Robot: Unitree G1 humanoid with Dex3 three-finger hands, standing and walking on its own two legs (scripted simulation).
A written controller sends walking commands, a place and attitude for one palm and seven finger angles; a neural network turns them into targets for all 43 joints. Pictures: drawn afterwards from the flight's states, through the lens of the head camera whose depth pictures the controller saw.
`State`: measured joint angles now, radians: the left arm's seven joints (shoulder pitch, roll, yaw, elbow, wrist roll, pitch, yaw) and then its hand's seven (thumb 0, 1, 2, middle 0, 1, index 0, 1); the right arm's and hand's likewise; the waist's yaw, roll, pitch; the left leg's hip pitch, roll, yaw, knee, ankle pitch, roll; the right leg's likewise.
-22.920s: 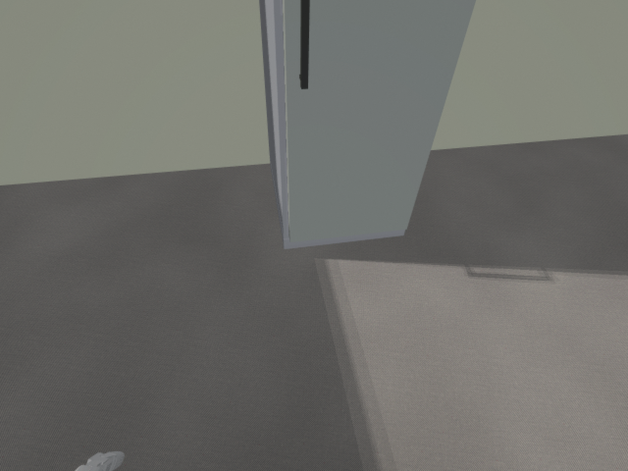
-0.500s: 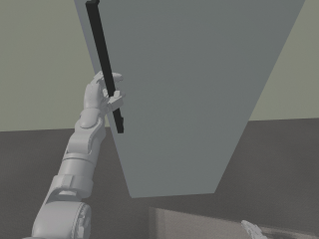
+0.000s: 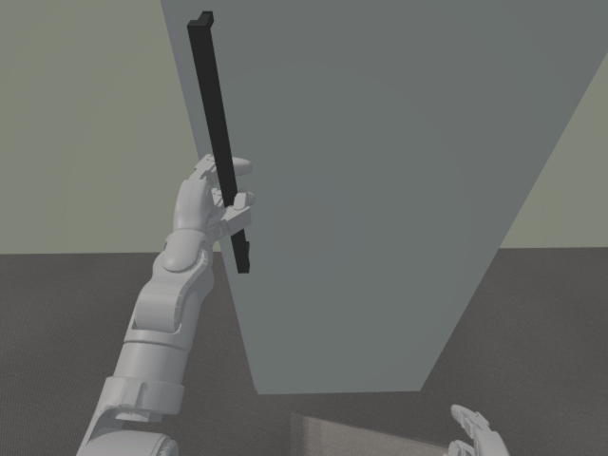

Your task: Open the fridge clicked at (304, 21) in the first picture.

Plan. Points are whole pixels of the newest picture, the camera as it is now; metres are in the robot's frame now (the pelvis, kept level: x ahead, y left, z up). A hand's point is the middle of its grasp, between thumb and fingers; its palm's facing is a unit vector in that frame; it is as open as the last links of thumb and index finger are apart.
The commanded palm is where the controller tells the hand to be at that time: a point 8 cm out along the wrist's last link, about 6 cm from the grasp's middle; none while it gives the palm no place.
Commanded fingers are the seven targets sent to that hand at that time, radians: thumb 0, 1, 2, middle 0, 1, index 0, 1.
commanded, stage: pull the door a little, standing still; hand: left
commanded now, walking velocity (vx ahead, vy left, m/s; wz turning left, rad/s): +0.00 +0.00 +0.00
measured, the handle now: (229, 170) +0.43 +0.13 +0.18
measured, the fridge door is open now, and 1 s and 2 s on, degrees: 0 17 52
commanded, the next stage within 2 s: walk backward, drawing the door open in 0.32 s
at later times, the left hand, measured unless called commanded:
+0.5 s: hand (245, 258) +0.30 +0.09 +0.16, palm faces -0.06 -0.99 -0.11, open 6.3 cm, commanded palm +0.27 +0.14 +0.16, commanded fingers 0.00 0.90 0.90 -0.45 -1.40 -0.45 -1.40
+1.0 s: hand (259, 290) +0.26 +0.07 +0.15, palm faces +0.19 -0.95 -0.26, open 6.3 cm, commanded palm +0.22 +0.11 +0.16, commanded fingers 0.00 0.90 0.90 -0.45 -1.40 -0.45 -1.40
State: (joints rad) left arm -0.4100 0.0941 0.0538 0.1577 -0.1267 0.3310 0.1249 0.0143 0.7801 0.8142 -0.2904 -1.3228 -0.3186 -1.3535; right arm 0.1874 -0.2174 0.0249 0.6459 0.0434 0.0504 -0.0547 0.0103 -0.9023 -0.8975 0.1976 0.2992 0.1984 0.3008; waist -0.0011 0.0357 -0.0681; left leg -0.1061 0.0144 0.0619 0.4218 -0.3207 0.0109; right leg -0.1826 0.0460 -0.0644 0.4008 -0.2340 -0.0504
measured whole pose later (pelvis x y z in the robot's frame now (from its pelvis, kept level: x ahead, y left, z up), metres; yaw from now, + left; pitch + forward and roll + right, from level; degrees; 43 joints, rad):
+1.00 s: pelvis +0.03 -0.08 +0.00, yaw +4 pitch +2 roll +5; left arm 0.34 0.20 0.03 -0.52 -0.02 -0.08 0.10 -0.04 0.64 0.79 -0.46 -1.40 -0.29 -1.40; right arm 0.16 -0.22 0.04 0.54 -0.02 -0.02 -0.07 0.01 -0.90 -0.90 0.20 0.30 0.20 0.30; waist 0.01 0.00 0.07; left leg -0.48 -0.04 0.10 0.85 -0.33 -0.02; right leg -0.19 0.03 -0.14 0.49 -0.34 -0.15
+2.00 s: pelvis -0.04 -0.40 -0.03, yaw +45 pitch -1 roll +0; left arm 0.17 0.23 -0.03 -0.55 -0.02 -0.01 0.05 -0.03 0.64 0.78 -0.46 -1.41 -0.27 -1.30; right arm 0.15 -0.22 -0.03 0.57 -0.02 -0.10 -0.10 0.01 -0.90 -0.90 0.20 0.30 0.20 0.30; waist -0.05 -0.01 0.08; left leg -0.32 0.07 0.10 0.70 -0.34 0.00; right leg -0.42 -0.09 -0.20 0.80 -0.38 -0.01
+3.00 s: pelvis +0.07 -0.70 -0.02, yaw +81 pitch -4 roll -1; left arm -0.34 0.18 -0.12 0.15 -0.03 -0.03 0.09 -0.06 0.65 0.82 -0.47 -1.41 -0.39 -1.38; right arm 0.11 -0.23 0.01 0.64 0.01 0.02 -0.09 0.01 -0.90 -0.90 0.20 0.30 0.20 0.30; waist 0.01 -0.01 0.03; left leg -0.27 0.01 0.10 0.65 -0.31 0.06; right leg -0.39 -0.10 -0.07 0.78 -0.40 0.05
